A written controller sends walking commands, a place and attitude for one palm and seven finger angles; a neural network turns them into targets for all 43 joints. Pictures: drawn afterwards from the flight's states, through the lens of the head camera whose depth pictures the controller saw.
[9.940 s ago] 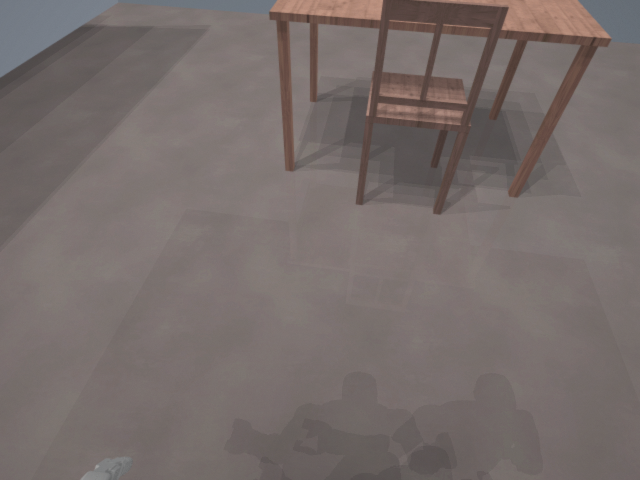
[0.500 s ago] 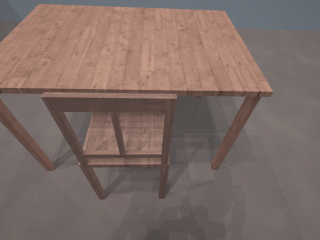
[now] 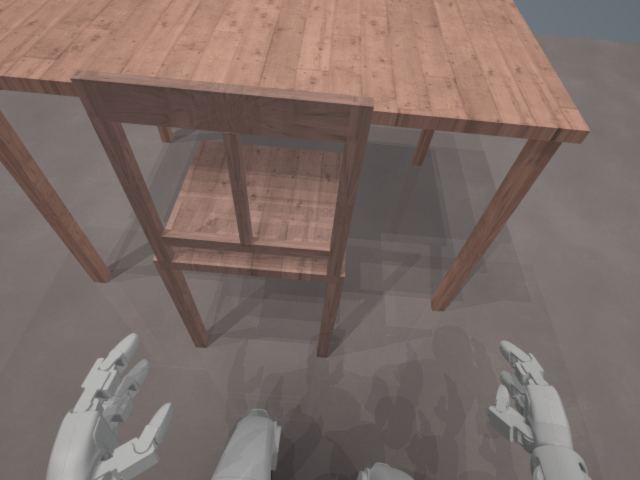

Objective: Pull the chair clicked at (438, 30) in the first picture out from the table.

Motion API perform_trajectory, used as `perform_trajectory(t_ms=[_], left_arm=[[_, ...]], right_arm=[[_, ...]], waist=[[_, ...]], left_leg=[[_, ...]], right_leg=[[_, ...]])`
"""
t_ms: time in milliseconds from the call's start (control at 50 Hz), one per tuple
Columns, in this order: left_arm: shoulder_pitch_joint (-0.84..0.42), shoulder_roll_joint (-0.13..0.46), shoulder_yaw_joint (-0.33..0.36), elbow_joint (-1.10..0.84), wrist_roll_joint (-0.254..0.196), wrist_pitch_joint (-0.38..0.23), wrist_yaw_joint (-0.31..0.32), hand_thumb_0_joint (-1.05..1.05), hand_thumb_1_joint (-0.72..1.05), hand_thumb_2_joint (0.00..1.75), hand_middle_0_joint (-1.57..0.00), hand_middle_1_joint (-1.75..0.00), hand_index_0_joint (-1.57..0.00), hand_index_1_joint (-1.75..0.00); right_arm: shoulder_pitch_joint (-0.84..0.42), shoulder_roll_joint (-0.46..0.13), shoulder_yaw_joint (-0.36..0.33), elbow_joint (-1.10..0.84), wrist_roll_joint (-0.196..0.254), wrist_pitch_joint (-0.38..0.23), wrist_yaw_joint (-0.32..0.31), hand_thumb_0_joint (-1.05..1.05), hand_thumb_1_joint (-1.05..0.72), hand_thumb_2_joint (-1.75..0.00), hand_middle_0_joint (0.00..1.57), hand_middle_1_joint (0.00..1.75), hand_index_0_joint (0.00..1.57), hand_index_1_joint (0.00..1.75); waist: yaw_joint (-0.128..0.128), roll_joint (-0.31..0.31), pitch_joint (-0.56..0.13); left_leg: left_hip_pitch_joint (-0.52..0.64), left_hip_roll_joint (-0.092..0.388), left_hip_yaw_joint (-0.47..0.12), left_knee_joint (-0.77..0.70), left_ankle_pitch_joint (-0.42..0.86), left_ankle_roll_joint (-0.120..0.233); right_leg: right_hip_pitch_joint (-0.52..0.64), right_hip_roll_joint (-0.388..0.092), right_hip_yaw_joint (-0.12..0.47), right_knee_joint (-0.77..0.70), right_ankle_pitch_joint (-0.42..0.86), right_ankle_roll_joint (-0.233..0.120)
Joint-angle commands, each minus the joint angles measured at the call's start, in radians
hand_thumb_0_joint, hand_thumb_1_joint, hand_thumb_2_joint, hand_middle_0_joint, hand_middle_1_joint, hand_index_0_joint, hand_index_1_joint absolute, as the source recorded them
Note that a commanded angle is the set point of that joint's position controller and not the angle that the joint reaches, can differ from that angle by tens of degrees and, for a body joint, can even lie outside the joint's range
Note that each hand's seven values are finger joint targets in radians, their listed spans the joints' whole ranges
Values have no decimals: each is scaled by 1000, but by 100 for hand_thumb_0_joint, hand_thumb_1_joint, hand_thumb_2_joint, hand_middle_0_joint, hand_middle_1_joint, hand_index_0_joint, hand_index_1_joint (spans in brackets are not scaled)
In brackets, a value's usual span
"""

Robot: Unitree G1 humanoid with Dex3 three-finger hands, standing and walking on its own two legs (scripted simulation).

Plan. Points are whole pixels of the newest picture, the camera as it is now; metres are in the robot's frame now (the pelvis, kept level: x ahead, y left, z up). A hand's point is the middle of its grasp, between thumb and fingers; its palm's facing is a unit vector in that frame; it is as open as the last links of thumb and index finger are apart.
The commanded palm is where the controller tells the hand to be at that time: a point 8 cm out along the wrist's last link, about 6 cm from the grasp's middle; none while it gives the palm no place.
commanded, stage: raise the hand toward the chair's back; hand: left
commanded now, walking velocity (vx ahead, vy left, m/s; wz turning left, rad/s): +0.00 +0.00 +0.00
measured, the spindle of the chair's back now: (239, 193) +0.52 +0.20 +0.00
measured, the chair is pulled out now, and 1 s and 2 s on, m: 0.00 0.00 0.00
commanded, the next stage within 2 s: aim the fingers beside a spindle in 1.62 s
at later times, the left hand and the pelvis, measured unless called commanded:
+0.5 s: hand (146, 348) +0.23 +0.22 +0.06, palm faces +0.11 -0.99 -0.09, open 14.1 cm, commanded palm +0.21 +0.27 +0.05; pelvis +0.01 +0.02 +0.00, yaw -1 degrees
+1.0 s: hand (139, 339) +0.24 +0.24 +0.05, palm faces +0.05 -1.00 -0.04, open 16.8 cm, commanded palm +0.23 +0.29 +0.06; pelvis +0.01 +0.04 +0.01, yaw -1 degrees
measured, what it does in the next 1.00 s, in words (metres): stands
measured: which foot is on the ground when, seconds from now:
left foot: down 0.00-1.00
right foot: down 0.00-1.00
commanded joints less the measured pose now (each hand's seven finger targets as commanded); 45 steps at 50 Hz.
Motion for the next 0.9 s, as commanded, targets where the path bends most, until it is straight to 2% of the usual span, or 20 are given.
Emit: perform_trajectory(t_ms=[0,60,100,140,180,220,240,280,320,380,420,440,500,540,600,640,680,760,820,880], left_arm=[[-321,141,-43,-629,-22,-295,14,0,32,65,-14,-21,-14,-21],[-287,149,-80,-490,-46,-236,-68,0,25,62,-13,-20,-13,-20],[-229,173,-40,-323,-46,-103,-108,0,20,60,-13,-19,-13,-19],[-140,191,31,-140,-57,86,-133,0,15,58,-13,-18,-13,-18],[-132,216,94,-214,-93,219,-124,0,11,56,-12,-18,-12,-18],[-118,214,156,-293,-114,273,-59,0,6,54,-12,-17,-12,-17],[-86,222,209,-289,-115,267,-10,0,4,53,-11,-16,-11,-16],[-118,191,200,-395,-93,177,65,0,-1,51,-11,-16,-11,-16],[-138,173,155,-416,-58,63,100,0,-6,49,-10,-15,-10,-15],[-157,140,63,-357,-11,-70,73,0,-13,46,-10,-14,-10,-14],[-152,105,8,-297,-15,-100,25,0,-17,44,-9,-13,-9,-13],[-155,91,-17,-274,-22,-93,0,0,-20,43,-9,-13,-9,-13],[-146,152,31,-312,-54,-52,-42,0,-27,40,-8,-12,-8,-12],[-137,198,84,-359,-54,-19,-22,0,-31,38,-8,-11,-8,-11],[-145,189,99,-491,-50,-13,44,0,-38,35,-7,-10,-7,-10],[-138,196,113,-492,-36,-13,87,0,-43,33,-7,-9,-7,-9],[-135,152,76,-451,-25,-15,104,0,-48,31,-6,-8,-6,-8],[-168,107,1,-296,-2,39,62,0,-50,30,-6,-8,-6,-8],[-221,140,2,-291,-8,72,16,0,-50,30,-6,-8,-6,-8],[-270,197,61,-389,-26,64,8,0,-50,30,-6,-8,-6,-8]], right_arm=[[16,-72,2,-75,-13,-86,-40,0,-90,-90,20,30,20,30],[18,-93,15,-49,4,-113,-58,0,-90,-90,20,30,20,30],[12,-93,16,-48,19,-96,-72,0,-90,-90,20,30,20,30],[-13,-88,16,-71,38,-61,-80,0,-90,-90,20,30,20,30],[-35,-89,19,-122,48,-30,-83,0,-90,-90,20,30,20,30],[-45,-68,14,-140,44,-14,-82,0,-90,-90,20,30,20,30],[-53,-51,10,-123,35,-11,-80,0,-90,-90,20,30,20,30],[-13,-33,5,-104,23,-18,-65,0,-90,-90,20,30,20,30],[9,-29,1,-67,9,-30,-48,0,-90,-90,20,30,20,30],[35,-48,-3,-32,-7,-45,-31,0,-90,-90,20,30,20,30],[44,-70,-3,-30,-1,-57,-30,0,-90,-90,20,30,20,30],[46,-77,-3,-33,6,-61,-32,0,-90,-90,20,30,20,30],[51,-102,-10,-57,19,-71,-47,0,-90,-90,20,30,20,30],[45,-102,-14,-64,22,-67,-53,0,-90,-90,20,30,20,30],[38,-82,-11,-78,16,-58,-50,0,-90,-90,20,30,20,30],[40,-76,-9,-71,10,-45,-45,0,-90,-90,20,30,20,30],[37,-73,-4,-73,7,-33,-34,0,-90,-90,20,30,20,30],[42,-93,12,-92,12,-3,-27,0,-90,-90,20,30,20,30],[50,-109,19,-117,19,4,-36,0,-90,-90,20,30,20,30],[51,-109,22,-131,16,-4,-42,0,-90,-90,20,30,20,30]], waist=[[-93,230,-231],[-132,157,-160],[-123,56,-106],[-62,-4,-93],[-6,-8,-186],[18,-24,-222],[36,-25,-243],[21,6,-262],[-7,17,-232],[-58,44,-187],[-79,67,-166],[-89,51,-145],[-58,75,-252],[-39,91,-311],[-24,151,-352],[-22,158,-330],[-46,142,-275],[-83,91,-139],[-82,89,-153],[-61,129,-242]], left_leg=[[274,-29,13,-38,-76,62],[192,-21,0,5,-88,67],[106,-27,4,1,-124,64],[78,-40,11,-27,-120,63],[143,-58,21,-73,-56,65],[193,-55,18,-103,8,62],[204,-49,14,-102,41,58],[248,-37,12,-116,122,54],[263,-31,7,-114,164,51],[255,-29,2,-88,152,56],[247,-28,0,-88,87,56],[235,-27,-3,-95,47,58],[284,-30,-3,-129,32,59],[338,-26,-9,-151,66,60],[427,-23,-19,-178,147,54],[443,-16,-34,-184,184,49],[428,-14,-37,-183,163,45],[336,-20,-46,-206,7,44],[350,-22,-51,-228,-42,47],[412,-22,-50,-229,2,47]], right_leg=[[-206,20,134,-231,8,6],[-202,20,156,-263,-1,19],[-186,11,190,-315,-79,32],[-109,2,215,-366,-123,38],[22,-18,212,-388,-60,46],[74,-26,195,-382,48,56],[86,-19,178,-356,118,57],[65,-10,124,-295,295,54],[12,1,91,-249,382,54],[-96,13,63,-205,342,44],[-152,16,57,-215,229,34],[-161,17,61,-232,175,33],[-107,13,62,-247,158,28],[-78,21,46,-239,193,28],[-56,19,19,-221,254,22],[-59,26,8,-212,271,17],[-91,26,1,-216,261,22],[-131,31,-2,-243,182,26],[-110,31,6,-265,160,25],[-72,29,11,-267,180,21]])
